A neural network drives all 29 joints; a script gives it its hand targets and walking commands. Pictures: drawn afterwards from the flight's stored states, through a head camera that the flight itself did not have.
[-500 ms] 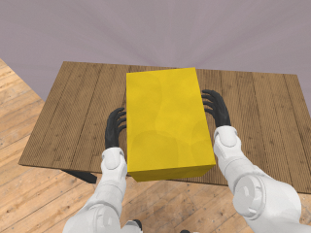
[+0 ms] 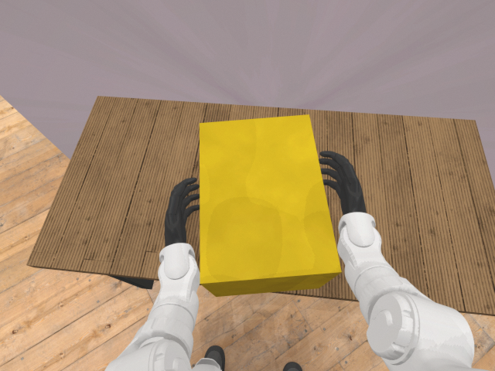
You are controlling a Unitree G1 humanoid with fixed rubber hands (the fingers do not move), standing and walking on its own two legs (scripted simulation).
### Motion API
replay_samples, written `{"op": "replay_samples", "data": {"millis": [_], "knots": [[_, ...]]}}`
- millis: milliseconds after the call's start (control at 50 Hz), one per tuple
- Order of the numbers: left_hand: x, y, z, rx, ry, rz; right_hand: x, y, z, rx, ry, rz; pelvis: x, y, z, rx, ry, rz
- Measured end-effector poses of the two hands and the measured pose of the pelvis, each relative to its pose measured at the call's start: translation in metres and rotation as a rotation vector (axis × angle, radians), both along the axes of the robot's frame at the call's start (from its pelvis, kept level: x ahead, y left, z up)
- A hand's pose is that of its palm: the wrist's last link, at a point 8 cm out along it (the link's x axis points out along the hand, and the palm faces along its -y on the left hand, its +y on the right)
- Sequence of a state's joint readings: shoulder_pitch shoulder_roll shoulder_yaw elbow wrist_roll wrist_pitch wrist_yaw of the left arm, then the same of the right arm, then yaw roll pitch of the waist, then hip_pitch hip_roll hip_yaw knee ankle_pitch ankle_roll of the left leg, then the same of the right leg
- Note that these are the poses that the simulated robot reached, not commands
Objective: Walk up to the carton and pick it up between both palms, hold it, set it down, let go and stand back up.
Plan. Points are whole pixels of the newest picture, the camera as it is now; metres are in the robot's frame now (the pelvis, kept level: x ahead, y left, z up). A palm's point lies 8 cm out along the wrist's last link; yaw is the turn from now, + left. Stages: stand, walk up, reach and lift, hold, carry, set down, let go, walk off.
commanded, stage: reach and lift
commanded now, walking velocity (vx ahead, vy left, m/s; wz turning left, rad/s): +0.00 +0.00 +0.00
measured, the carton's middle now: (261, 208) +0.41 +0.05 -0.09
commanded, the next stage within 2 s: none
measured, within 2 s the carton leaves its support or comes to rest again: leaves its support in 0.68 s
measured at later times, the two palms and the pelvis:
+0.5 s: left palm (171, 242) +0.32 +0.19 -0.05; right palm (345, 210) +0.40 -0.09 -0.03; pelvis -0.01 +0.00 +0.00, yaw +0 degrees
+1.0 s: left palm (173, 234) +0.32 +0.18 -0.02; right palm (360, 206) +0.39 -0.10 +0.01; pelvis -0.02 +0.00 +0.00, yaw +2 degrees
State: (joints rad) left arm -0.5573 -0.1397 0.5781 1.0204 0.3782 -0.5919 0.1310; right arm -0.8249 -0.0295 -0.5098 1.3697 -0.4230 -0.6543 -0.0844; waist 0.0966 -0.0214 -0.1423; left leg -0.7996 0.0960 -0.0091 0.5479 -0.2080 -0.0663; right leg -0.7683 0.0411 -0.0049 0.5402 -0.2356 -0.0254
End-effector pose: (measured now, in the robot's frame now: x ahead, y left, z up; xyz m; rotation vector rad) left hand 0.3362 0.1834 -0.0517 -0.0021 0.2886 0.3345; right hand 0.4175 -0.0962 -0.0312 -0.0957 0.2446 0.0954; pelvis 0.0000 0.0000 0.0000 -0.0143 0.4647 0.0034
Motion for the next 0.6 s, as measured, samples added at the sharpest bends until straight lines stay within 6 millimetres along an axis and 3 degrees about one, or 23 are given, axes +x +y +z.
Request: {"op": "replay_samples", "data": {"millis": [260,600], "knots": [[-0.002,0.001,0.001,-0.002,-0.007,-0.003,-0.003,0.000,0.002,-0.013,-0.011,0.000,-0.003,0.003,0.001,-0.004,0.012,-0.002],[-0.026,0.006,0.000,-0.040,0.006,0.022,-0.023,0.008,0.004,0.000,0.007,0.006,-0.015,0.004,0.000,-0.008,-0.004,0.016]]}}
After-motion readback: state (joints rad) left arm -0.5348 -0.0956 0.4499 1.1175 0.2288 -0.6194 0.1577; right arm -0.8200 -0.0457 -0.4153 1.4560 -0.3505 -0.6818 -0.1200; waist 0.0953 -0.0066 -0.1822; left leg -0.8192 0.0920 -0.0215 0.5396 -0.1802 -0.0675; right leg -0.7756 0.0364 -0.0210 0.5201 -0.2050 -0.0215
